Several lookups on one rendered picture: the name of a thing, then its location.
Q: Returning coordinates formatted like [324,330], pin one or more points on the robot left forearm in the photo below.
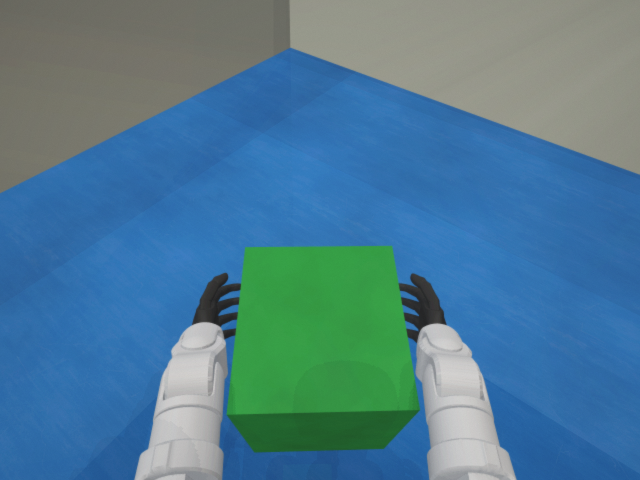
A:
[185,436]

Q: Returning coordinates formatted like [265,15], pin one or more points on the left robot hand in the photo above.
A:
[209,307]

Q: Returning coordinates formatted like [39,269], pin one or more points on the robot right forearm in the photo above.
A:
[463,438]

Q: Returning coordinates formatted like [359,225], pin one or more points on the right robot hand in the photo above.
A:
[428,308]

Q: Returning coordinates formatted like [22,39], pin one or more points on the carton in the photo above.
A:
[321,356]

